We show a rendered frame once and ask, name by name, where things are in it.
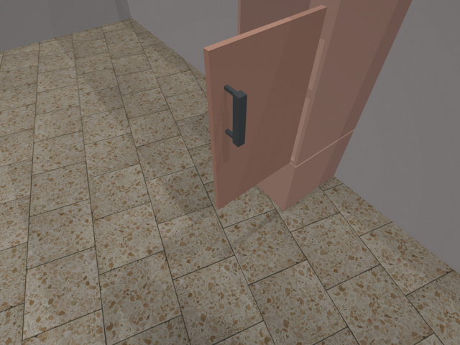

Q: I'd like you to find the cupboard door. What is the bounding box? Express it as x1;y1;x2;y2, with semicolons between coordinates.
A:
203;5;327;210

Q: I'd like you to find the handle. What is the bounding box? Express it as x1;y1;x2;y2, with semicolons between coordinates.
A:
224;85;247;147

